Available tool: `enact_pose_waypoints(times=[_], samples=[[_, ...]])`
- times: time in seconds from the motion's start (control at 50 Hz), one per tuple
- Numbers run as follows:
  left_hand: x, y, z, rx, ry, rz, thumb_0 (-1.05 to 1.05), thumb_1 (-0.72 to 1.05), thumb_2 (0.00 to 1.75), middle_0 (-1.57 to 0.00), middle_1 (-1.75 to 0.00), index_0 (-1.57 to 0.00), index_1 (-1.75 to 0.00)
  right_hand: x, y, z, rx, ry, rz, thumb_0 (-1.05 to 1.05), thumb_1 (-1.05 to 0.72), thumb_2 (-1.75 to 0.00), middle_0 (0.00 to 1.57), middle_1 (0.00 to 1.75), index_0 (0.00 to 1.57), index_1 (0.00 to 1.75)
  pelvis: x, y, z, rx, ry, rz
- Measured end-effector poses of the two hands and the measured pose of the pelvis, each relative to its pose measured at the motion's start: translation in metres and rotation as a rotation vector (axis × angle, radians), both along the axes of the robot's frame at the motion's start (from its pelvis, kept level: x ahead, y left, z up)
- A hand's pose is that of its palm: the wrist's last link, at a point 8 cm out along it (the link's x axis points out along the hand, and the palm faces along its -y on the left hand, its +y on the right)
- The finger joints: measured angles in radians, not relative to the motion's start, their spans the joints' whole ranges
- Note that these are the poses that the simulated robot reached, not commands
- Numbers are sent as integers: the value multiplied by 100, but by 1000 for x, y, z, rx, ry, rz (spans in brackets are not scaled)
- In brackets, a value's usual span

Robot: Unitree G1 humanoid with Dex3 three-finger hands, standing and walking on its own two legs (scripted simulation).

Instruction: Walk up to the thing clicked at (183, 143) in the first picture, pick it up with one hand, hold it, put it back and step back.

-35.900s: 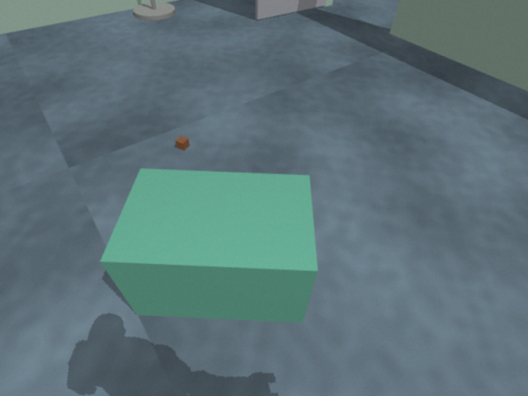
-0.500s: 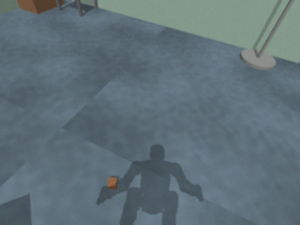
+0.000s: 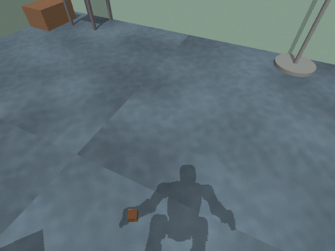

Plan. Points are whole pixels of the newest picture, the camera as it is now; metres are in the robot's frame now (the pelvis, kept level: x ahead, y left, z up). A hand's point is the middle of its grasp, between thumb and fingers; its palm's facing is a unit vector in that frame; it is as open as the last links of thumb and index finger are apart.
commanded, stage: walk up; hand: left
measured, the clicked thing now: (132, 215) +0.46 +0.22 -0.75
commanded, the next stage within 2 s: stand in 0.90 s
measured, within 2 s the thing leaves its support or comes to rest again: neither
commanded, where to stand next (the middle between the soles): +0.06 +0.00 m, yaw -2 degrees
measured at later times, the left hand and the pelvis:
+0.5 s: hand out of the picture +0.10 +0.25 -0.15, palm faces -0.04 -0.94 -0.35, open 7.4 cm; pelvis +0.01 +0.00 +0.00, yaw -1 degrees
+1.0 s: hand out of the picture +0.09 +0.25 -0.16, palm faces -0.03 -0.94 -0.34, open 7.4 cm; pelvis +0.02 +0.00 +0.00, yaw -1 degrees
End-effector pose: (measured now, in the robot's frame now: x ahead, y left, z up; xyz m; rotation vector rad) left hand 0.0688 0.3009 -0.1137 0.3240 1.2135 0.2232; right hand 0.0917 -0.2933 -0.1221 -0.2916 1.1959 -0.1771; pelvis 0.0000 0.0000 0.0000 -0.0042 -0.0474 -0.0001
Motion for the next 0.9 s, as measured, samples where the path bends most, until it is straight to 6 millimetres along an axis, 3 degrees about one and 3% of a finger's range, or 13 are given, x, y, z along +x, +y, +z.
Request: enact_pose_waypoints(times=[0.18, 0.42, 0.64, 0.9], samples=[[34, -11, -2, -28, -43, -50, 0, 91, 89, -21, -30, -20, -30, -18, -8, 5, -25, 25, -44, 1, -91, -90, 20, 29, 20, 30, 3, -1, 1, 2, 1, -11], [29, -9, -3, -23, -3, -44, 0, 91, 89, -21, -30, -20, -30, -33, -5, 0, -15, 70, -56, 1, -91, -90, 20, 29, 20, 30, 5, 0, 2, 2, 7, -13], [15, -3, -2, -9, 28, -14, 0, 91, 89, -21, -30, -20, -30, -20, 0, -2, -1, 57, -33, 1, -91, -90, 20, 29, 20, 30, 9, -1, 2, 1, 8, -8], [18, -5, -5, -22, 17, -10, 0, 91, 89, -21, -30, -20, -30, 0, -1, 4, -15, 17, -23, 1, -91, -90, 20, 29, 20, 30, 14, 0, 2, 1, 6, -9]])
